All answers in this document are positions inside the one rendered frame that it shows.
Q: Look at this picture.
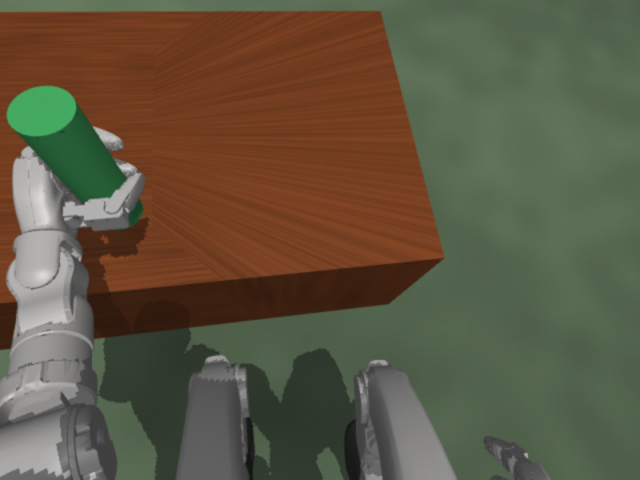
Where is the left robot hand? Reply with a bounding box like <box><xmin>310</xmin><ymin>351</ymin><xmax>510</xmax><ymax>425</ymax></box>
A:
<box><xmin>12</xmin><ymin>126</ymin><xmax>145</xmax><ymax>239</ymax></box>

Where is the right robot foot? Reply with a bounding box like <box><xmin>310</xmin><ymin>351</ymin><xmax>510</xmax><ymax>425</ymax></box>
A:
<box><xmin>344</xmin><ymin>419</ymin><xmax>361</xmax><ymax>480</ymax></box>

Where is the right robot hand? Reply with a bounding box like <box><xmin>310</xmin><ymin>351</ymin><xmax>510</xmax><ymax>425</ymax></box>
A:
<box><xmin>484</xmin><ymin>436</ymin><xmax>551</xmax><ymax>480</ymax></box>

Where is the left robot arm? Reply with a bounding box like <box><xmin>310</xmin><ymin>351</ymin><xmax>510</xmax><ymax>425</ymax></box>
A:
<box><xmin>0</xmin><ymin>229</ymin><xmax>117</xmax><ymax>480</ymax></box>

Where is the can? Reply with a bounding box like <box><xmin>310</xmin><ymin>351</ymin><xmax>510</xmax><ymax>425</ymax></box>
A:
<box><xmin>7</xmin><ymin>86</ymin><xmax>143</xmax><ymax>230</ymax></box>

